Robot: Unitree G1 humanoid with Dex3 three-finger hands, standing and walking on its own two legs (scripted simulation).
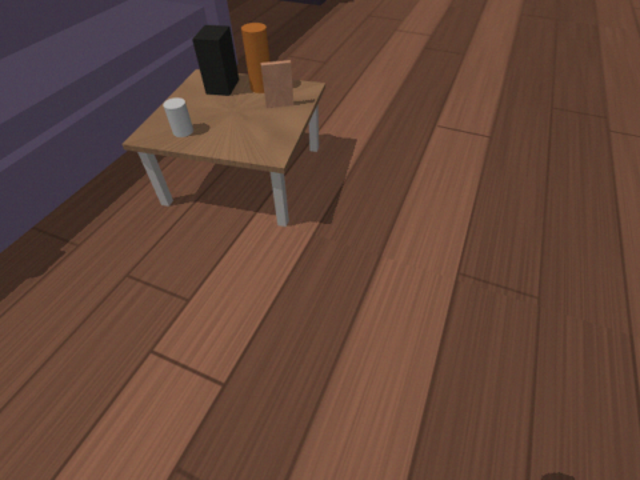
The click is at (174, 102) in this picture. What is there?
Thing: squat round
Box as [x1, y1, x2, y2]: [163, 98, 193, 136]
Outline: 163,103 163,106 173,134 176,136 185,136 191,133 193,129 184,100 181,98 171,98
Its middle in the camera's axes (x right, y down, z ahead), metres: -0.57 -0.48 +1.54
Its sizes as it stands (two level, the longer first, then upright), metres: 0.084 0.084 0.127
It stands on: a support 0.36 m high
